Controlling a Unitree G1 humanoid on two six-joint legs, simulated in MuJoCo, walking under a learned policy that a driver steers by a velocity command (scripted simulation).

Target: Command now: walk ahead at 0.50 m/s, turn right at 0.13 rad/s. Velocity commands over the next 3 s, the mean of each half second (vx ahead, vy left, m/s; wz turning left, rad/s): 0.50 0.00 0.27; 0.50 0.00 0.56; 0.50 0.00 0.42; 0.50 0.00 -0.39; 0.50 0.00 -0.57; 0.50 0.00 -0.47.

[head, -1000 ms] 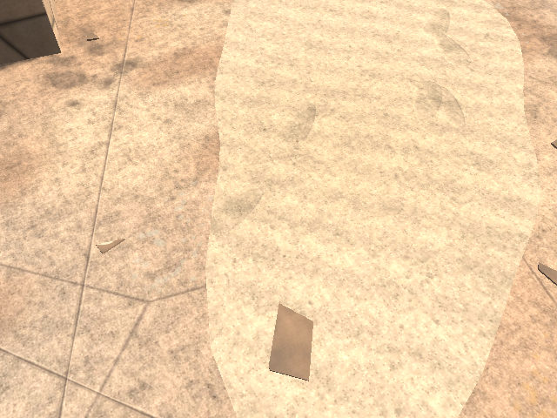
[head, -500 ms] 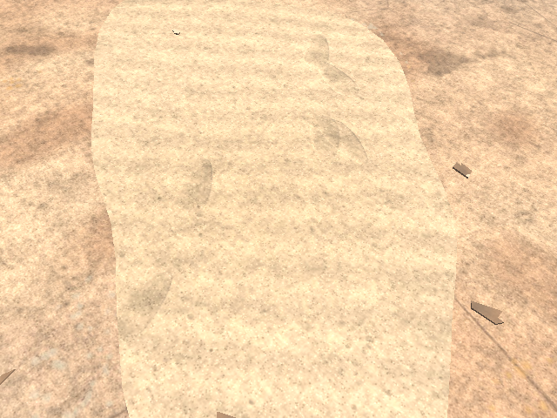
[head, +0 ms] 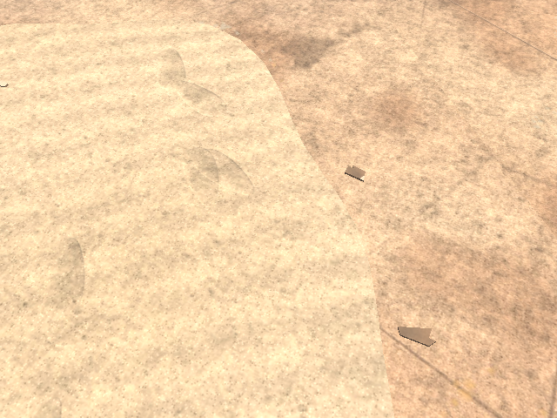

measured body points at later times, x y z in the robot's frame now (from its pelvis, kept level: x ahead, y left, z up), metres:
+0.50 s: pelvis +0.30 +0.07 -0.01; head +0.33 +0.08 +0.44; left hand +0.33 +0.36 -0.12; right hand +0.51 -0.16 -0.11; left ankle +0.35 +0.16 -0.74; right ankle +0.17 -0.08 -0.63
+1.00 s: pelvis +0.58 +0.10 +0.00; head +0.61 +0.10 +0.45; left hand +0.57 +0.40 -0.09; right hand +0.81 -0.10 -0.11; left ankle +0.46 +0.18 -0.65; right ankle +0.67 +0.02 -0.74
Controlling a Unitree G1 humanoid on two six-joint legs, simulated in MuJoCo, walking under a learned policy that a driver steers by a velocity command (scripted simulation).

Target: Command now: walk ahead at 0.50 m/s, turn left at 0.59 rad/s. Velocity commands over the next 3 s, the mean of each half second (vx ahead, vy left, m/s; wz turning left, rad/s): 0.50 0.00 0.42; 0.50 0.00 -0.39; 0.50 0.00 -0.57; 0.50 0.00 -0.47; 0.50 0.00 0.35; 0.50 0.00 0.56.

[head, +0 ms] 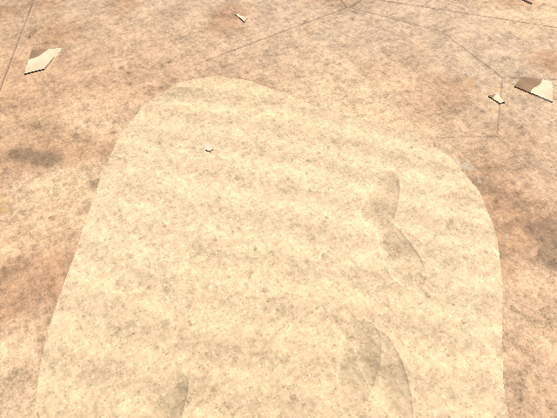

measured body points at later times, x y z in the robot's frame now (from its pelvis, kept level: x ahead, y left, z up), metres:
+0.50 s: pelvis +0.26 +0.08 +0.00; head +0.29 +0.10 +0.44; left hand +0.26 +0.37 -0.14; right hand +0.48 -0.14 -0.09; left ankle +0.30 +0.17 -0.74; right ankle +0.18 -0.09 -0.64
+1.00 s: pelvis +0.55 +0.07 -0.02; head +0.59 +0.07 +0.43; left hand +0.73 +0.33 -0.11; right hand +0.61 -0.21 -0.14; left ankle +0.37 +0.20 -0.64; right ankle +0.63 +0.00 -0.74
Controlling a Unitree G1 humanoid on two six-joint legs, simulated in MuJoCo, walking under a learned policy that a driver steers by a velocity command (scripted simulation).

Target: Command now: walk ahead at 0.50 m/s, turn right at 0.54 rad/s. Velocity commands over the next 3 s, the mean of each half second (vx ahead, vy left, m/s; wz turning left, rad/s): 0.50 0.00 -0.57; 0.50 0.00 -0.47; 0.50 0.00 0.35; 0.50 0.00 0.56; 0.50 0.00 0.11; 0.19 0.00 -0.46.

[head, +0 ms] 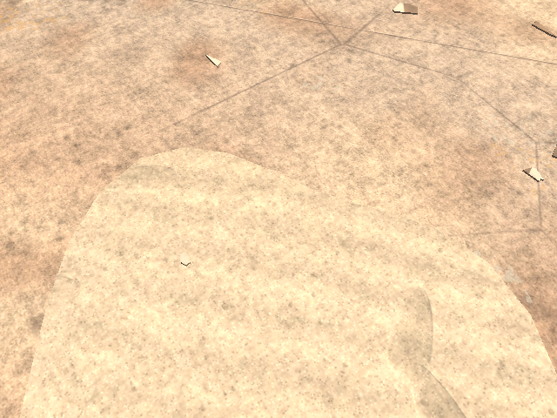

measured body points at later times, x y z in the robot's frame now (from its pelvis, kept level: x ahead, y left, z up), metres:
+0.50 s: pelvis +0.29 +0.04 +0.01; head +0.31 +0.04 +0.46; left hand +0.45 +0.29 -0.10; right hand +0.37 -0.26 -0.07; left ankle +0.37 +0.13 -0.72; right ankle +0.15 -0.06 -0.63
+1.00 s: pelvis +0.51 -0.11 +0.01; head +0.54 -0.14 +0.45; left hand +0.81 +0.00 -0.07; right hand +0.40 -0.38 -0.13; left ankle +0.46 +0.09 -0.62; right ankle +0.53 -0.22 -0.72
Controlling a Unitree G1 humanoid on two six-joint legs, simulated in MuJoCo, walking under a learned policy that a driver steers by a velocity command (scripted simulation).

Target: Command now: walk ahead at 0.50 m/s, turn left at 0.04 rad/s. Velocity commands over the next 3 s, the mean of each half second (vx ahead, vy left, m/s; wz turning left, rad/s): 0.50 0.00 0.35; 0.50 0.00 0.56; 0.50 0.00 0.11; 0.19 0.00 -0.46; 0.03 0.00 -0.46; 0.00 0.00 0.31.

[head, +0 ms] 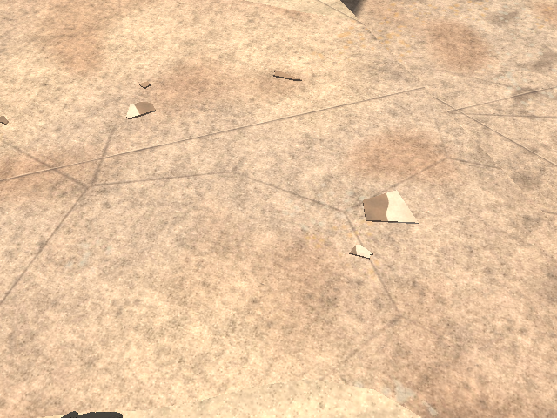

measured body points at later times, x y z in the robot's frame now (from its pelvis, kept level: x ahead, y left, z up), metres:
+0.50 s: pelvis +0.28 +0.07 -0.01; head +0.32 +0.08 +0.44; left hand +0.26 +0.36 -0.14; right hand +0.52 -0.14 -0.10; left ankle +0.35 +0.16 -0.73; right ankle +0.11 -0.09 -0.65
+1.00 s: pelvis +0.57 +0.12 +0.00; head +0.59 +0.12 +0.45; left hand +0.60 +0.44 -0.07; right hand +0.78 -0.09 -0.12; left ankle +0.39 +0.16 -0.65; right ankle +0.69 +0.06 -0.73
